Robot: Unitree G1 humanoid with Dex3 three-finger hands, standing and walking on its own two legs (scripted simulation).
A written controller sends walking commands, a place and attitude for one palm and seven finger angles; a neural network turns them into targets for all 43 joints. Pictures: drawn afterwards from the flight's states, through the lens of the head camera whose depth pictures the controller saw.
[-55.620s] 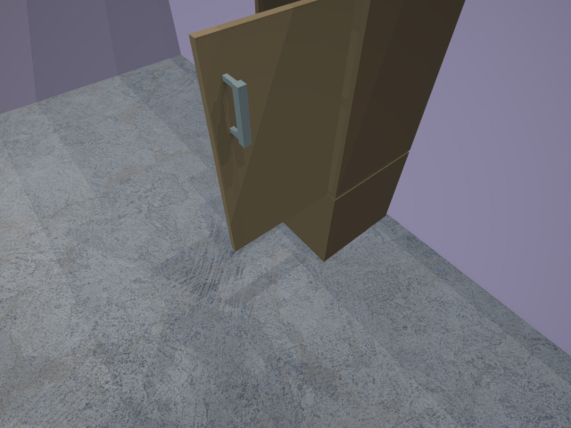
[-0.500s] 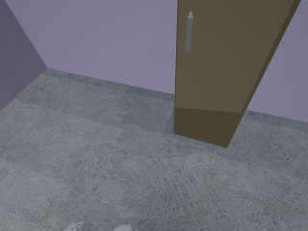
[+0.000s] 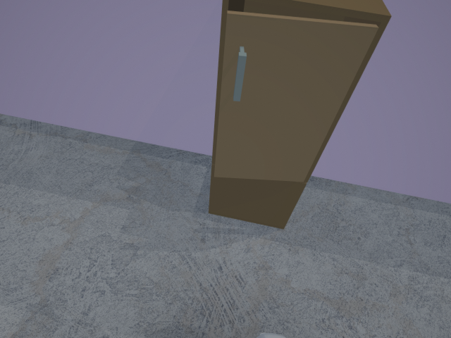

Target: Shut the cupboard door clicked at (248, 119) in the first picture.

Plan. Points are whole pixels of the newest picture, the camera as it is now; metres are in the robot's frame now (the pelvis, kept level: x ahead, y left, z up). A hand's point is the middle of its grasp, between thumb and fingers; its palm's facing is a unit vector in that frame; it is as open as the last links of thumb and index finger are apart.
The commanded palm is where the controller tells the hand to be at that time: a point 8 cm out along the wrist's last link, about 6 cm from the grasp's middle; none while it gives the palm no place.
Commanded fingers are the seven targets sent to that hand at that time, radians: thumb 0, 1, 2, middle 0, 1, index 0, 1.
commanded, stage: take the last steps up to it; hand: left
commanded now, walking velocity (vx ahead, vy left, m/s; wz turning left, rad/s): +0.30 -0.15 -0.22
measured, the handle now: (239, 74) +0.71 +0.01 +0.10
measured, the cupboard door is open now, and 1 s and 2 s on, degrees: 11 11 11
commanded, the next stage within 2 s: come to a stop and stand still in 0.54 s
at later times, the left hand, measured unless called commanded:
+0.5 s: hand (193, 320) +0.19 +0.07 -0.18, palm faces -0.06 -0.98 -0.18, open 7.3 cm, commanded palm none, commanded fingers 0.00 0.90 0.90 -0.20 -0.30 -0.20 -0.30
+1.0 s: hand (215, 271) +0.30 +0.03 -0.18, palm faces -0.03 -0.97 -0.25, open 7.4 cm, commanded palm none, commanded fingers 0.00 0.90 0.90 -0.20 -0.30 -0.20 -0.30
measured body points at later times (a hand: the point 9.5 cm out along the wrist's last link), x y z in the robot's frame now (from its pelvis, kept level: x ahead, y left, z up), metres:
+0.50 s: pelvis +0.15 -0.11 -0.01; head +0.17 -0.10 +0.44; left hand +0.20 +0.12 -0.16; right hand +0.17 -0.36 -0.15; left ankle +0.19 -0.01 -0.70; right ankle +0.11 -0.19 -0.75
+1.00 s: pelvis +0.26 -0.16 -0.01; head +0.30 -0.18 +0.43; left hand +0.30 +0.08 -0.16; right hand +0.29 -0.41 -0.18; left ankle +0.24 -0.05 -0.73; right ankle +0.27 -0.30 -0.75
